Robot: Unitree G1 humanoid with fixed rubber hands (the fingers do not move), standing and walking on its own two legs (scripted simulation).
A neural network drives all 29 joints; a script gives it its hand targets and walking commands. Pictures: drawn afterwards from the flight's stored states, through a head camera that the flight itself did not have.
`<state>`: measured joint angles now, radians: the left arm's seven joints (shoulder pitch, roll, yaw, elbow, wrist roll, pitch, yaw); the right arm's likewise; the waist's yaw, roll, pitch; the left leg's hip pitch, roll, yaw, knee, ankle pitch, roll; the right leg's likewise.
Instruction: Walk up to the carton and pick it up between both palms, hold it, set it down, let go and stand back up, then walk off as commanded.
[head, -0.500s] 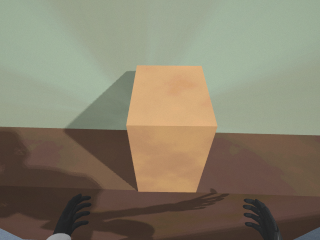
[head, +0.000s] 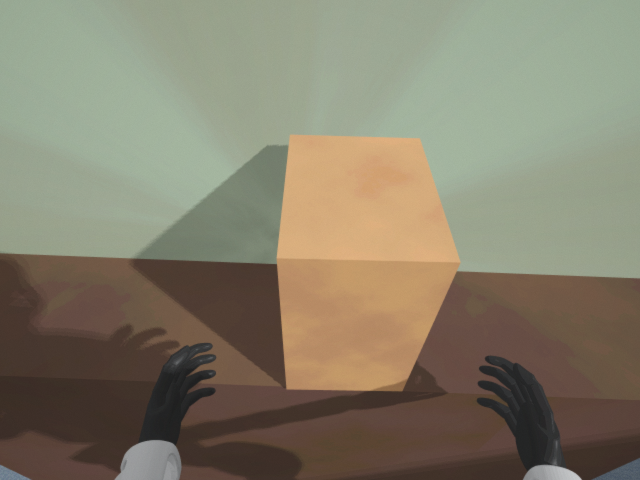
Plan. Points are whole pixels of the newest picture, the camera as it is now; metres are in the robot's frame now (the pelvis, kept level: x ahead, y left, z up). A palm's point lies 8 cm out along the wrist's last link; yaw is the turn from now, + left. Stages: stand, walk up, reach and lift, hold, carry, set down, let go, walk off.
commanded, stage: reach and lift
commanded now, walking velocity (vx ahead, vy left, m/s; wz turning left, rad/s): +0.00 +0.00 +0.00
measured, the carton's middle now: (349, 270) +0.38 -0.01 +0.06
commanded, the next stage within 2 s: none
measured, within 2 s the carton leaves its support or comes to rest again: neither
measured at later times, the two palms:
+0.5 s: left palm (175, 358) +0.23 +0.18 +0.08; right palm (535, 372) +0.23 -0.21 +0.08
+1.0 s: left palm (185, 268) +0.30 +0.17 +0.14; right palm (529, 284) +0.31 -0.21 +0.13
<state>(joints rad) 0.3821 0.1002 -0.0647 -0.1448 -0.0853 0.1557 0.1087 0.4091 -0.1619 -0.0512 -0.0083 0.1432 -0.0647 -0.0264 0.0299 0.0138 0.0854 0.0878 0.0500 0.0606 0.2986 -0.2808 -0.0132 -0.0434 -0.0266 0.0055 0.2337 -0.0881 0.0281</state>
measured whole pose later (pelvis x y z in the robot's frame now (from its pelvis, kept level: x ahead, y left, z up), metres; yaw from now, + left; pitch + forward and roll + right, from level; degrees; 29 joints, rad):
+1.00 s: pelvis -0.02 -0.01 +0.00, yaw +1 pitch -5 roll -1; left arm -0.31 0.13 0.14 -0.15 -0.10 0.75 0.07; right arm -0.30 -0.27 -0.01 0.09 0.34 0.35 -0.16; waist -0.03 0.00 0.07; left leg 0.03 0.05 0.03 0.31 -0.25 -0.03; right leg -0.09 -0.01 0.02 0.25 -0.07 0.04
